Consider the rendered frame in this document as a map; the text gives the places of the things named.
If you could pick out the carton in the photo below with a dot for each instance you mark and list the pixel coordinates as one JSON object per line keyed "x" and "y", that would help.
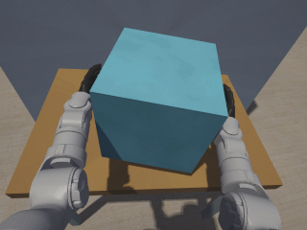
{"x": 158, "y": 100}

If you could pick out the table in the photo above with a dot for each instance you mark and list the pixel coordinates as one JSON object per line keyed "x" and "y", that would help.
{"x": 109, "y": 177}

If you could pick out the robot right forearm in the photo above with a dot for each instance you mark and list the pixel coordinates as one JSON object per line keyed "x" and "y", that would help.
{"x": 234, "y": 164}

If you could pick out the robot left forearm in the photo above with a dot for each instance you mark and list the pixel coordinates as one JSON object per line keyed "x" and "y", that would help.
{"x": 69, "y": 145}

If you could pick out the robot right upper arm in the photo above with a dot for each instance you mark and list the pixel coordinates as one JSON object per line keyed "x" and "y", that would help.
{"x": 243, "y": 211}

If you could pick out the robot right hand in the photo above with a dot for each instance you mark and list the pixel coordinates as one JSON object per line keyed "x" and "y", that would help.
{"x": 229, "y": 100}

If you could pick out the robot left upper arm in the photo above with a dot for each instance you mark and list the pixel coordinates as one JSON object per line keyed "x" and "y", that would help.
{"x": 56, "y": 195}

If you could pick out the robot left hand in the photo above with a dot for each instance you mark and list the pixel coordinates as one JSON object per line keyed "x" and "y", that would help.
{"x": 90, "y": 78}

